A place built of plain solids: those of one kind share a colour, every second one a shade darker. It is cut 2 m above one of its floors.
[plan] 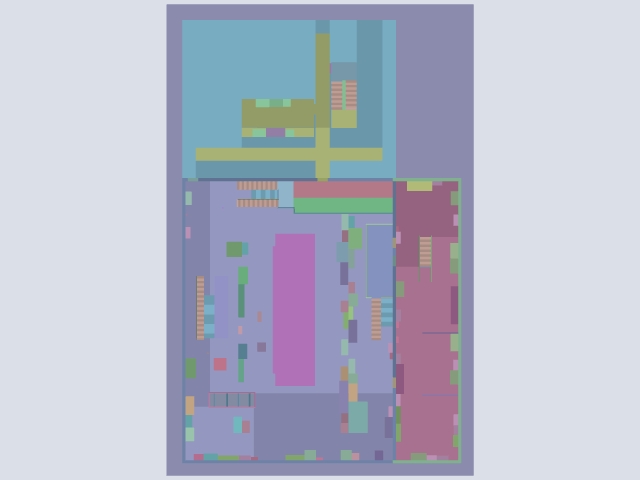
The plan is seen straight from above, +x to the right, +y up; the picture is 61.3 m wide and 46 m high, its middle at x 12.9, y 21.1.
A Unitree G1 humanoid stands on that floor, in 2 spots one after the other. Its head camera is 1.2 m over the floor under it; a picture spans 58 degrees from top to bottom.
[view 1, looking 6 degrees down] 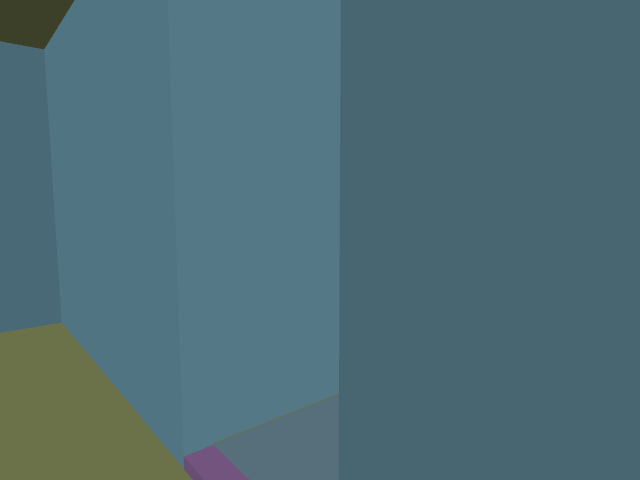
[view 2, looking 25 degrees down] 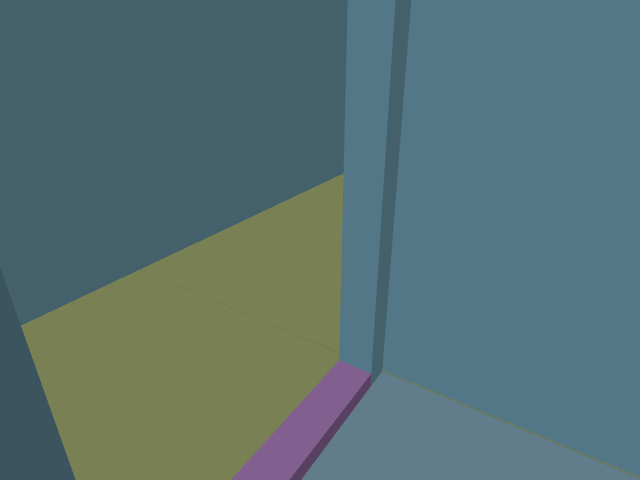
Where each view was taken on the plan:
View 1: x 13.15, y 36.30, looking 50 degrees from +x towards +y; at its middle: wall_house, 2.43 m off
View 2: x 14.50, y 36.88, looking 123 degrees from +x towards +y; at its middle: floor_house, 2.84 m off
